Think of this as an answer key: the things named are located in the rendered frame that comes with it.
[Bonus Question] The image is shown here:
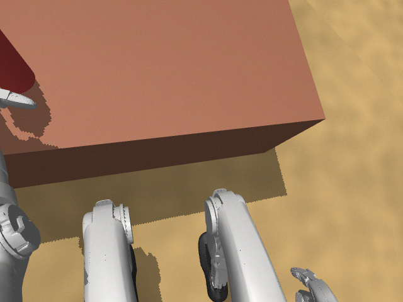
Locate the left robot hand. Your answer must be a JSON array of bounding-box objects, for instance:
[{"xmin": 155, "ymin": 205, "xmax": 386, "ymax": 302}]
[{"xmin": 0, "ymin": 88, "xmax": 37, "ymax": 109}]

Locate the right robot hand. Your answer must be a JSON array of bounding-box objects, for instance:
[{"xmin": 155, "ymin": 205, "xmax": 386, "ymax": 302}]
[{"xmin": 290, "ymin": 267, "xmax": 338, "ymax": 302}]

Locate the left robot arm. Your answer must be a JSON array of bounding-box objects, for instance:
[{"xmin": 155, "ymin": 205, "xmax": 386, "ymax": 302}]
[{"xmin": 0, "ymin": 149, "xmax": 41, "ymax": 302}]

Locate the right robot foot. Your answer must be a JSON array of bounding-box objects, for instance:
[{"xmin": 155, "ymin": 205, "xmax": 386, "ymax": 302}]
[{"xmin": 198, "ymin": 232, "xmax": 228, "ymax": 302}]

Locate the bottle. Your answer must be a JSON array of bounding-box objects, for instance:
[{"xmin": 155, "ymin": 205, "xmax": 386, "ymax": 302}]
[{"xmin": 0, "ymin": 30, "xmax": 35, "ymax": 94}]

